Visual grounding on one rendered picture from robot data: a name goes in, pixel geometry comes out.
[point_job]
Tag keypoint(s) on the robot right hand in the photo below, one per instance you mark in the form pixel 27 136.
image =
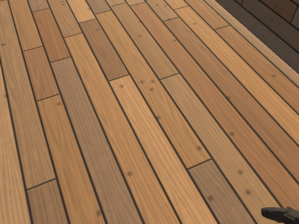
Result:
pixel 281 215

